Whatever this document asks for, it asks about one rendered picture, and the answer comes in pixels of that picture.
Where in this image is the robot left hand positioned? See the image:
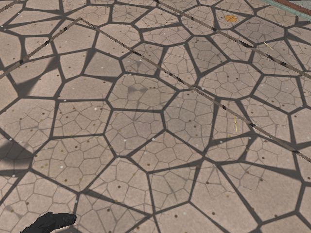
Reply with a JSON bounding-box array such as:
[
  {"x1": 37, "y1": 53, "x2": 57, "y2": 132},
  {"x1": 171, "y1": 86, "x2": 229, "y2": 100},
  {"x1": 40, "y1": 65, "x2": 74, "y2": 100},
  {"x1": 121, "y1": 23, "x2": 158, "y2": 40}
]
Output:
[{"x1": 19, "y1": 212, "x2": 77, "y2": 233}]

